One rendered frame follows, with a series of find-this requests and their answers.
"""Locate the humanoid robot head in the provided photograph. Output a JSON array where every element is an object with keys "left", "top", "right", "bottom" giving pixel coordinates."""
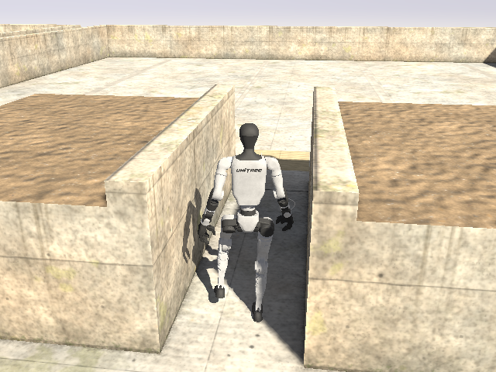
[{"left": 236, "top": 123, "right": 262, "bottom": 160}]

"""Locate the left robot shin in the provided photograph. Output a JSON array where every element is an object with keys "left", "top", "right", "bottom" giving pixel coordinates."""
[{"left": 217, "top": 238, "right": 229, "bottom": 288}]

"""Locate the robot right upper arm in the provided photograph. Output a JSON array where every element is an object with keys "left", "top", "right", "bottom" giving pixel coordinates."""
[{"left": 265, "top": 157, "right": 285, "bottom": 199}]

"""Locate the robot left upper arm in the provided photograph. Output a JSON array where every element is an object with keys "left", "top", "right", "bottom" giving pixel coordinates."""
[{"left": 212, "top": 157, "right": 233, "bottom": 201}]

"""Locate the left robot hand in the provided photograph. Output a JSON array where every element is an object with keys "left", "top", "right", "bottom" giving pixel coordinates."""
[{"left": 198, "top": 223, "right": 215, "bottom": 244}]

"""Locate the robot left forearm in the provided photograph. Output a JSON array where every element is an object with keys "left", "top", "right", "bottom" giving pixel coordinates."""
[{"left": 201, "top": 188, "right": 219, "bottom": 226}]

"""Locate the robot right forearm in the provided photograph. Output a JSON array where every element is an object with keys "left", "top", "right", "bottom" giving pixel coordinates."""
[{"left": 277, "top": 187, "right": 291, "bottom": 218}]

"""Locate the right robot hand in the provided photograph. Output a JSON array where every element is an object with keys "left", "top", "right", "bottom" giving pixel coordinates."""
[{"left": 276, "top": 214, "right": 294, "bottom": 231}]

